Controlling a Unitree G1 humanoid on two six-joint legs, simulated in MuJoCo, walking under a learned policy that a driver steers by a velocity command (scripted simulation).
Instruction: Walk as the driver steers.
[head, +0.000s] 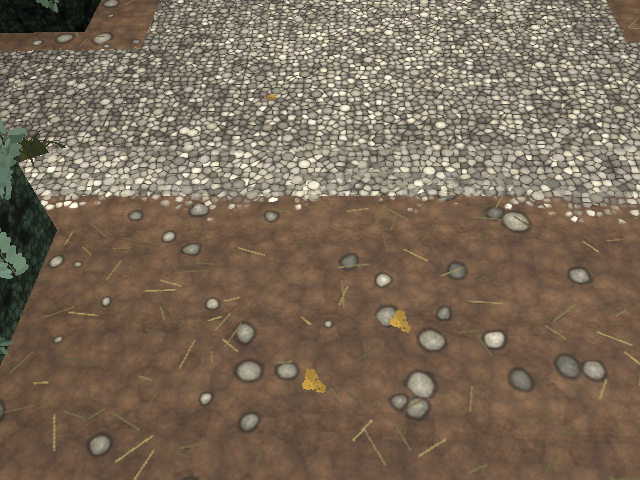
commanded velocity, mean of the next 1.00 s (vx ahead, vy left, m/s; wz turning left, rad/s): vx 0.50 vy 0.00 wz -0.35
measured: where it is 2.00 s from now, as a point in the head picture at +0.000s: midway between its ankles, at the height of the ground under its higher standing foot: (425, 321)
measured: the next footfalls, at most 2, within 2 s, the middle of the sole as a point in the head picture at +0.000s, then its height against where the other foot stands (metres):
left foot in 0.32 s outside the picture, level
right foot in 0.80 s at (441, 459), level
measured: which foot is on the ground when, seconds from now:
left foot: up 0.00-0.30, down 0.32-0.82, up 0.84-1.00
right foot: down 0.00-0.32, up 0.34-0.78, down 0.80-1.00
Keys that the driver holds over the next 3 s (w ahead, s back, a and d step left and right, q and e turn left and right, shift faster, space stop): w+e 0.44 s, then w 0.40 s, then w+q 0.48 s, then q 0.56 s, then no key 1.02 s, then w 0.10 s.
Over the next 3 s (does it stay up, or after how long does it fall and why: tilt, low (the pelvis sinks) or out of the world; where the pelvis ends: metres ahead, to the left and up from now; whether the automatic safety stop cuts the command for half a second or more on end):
stays up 0.85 -0.15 0.00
